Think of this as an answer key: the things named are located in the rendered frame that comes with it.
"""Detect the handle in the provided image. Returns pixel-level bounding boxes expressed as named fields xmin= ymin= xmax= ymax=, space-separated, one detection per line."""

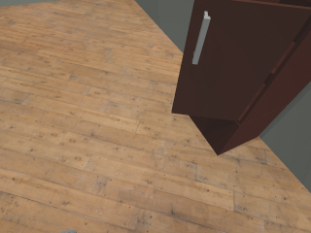
xmin=192 ymin=11 xmax=211 ymax=65

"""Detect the cupboard door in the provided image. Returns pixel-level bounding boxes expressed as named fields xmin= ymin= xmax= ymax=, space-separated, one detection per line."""
xmin=171 ymin=0 xmax=311 ymax=121

